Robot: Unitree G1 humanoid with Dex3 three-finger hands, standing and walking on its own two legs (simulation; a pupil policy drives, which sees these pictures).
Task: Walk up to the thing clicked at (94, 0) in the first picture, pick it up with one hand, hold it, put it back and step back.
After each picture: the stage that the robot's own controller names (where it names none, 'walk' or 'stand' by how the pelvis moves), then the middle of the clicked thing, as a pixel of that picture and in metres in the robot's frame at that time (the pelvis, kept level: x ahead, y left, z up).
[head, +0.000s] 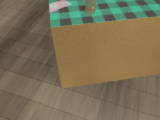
stand; (90, 3) +0.93 -0.03 -0.01
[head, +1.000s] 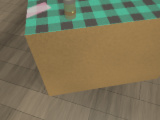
walk; (69, 7) +0.82 +0.13 +0.01
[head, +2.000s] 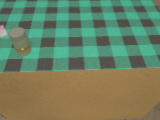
walk; (20, 42) +0.52 +0.34 +0.00
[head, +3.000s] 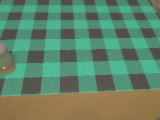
stand; (1, 59) +0.42 +0.31 +0.02
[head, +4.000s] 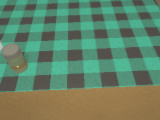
walk; (15, 58) +0.46 +0.30 -0.01
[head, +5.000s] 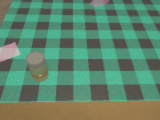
stand; (38, 67) +0.42 +0.19 -0.01
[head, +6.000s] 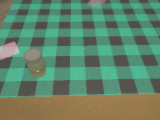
stand; (35, 63) +0.45 +0.22 -0.02
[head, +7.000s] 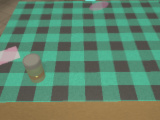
stand; (34, 68) +0.43 +0.22 -0.02
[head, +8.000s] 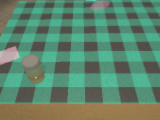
stand; (34, 69) +0.43 +0.22 -0.02
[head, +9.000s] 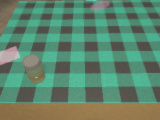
stand; (34, 69) +0.43 +0.22 -0.02
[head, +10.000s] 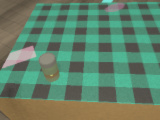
rise first; (49, 67) +0.44 +0.19 -0.01
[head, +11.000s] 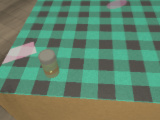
go down; (49, 64) +0.45 +0.20 -0.01
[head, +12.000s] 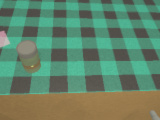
go down; (29, 57) +0.45 +0.18 +0.00
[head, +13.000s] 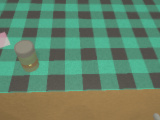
go down; (27, 56) +0.46 +0.19 +0.01
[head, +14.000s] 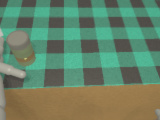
close in; (22, 49) +0.45 +0.20 +0.04
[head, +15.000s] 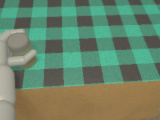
lift; (23, 51) +0.44 +0.19 +0.05
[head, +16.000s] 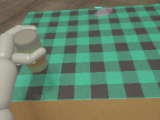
lift; (32, 51) +0.35 +0.16 +0.20
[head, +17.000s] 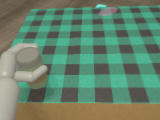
hold; (33, 68) +0.33 +0.17 +0.14
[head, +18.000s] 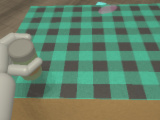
hold; (26, 60) +0.33 +0.19 +0.17
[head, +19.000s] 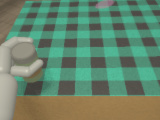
crouch; (28, 63) +0.35 +0.19 +0.13
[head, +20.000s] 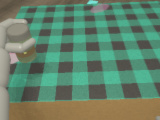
lower; (22, 43) +0.42 +0.20 +0.16
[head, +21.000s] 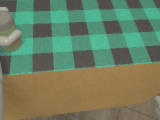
lower; (6, 32) +0.50 +0.20 +0.07
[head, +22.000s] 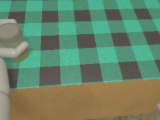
lower; (14, 43) +0.46 +0.20 +0.06
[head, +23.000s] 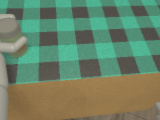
lower; (12, 38) +0.48 +0.20 +0.06
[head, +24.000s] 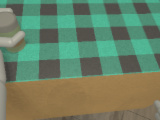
lower; (10, 33) +0.49 +0.20 +0.06
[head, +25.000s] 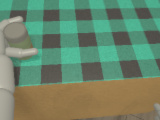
open; (20, 42) +0.46 +0.18 +0.05
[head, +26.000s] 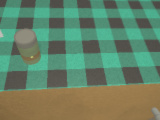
sink last; (28, 47) +0.46 +0.17 +0.04
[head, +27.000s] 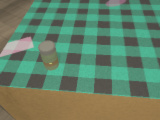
stand; (49, 55) +0.48 +0.19 +0.02
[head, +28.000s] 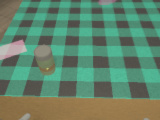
stand; (45, 60) +0.45 +0.18 +0.01
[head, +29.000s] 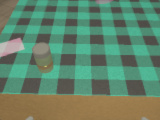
stand; (43, 58) +0.46 +0.18 +0.01
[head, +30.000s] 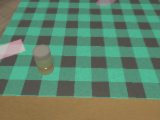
stand; (43, 60) +0.45 +0.18 +0.00
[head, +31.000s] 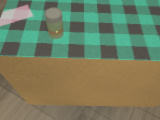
walk; (54, 24) +0.58 +0.13 +0.00
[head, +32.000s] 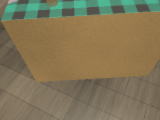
walk; out of the picture +0.87 +0.23 +0.01
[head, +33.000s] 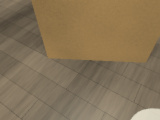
stand; out of the picture +1.21 +0.16 +0.01
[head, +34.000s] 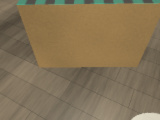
stand; out of the picture +1.15 +0.21 -0.01
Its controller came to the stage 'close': yes
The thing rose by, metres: 0.21
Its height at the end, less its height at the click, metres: +0.00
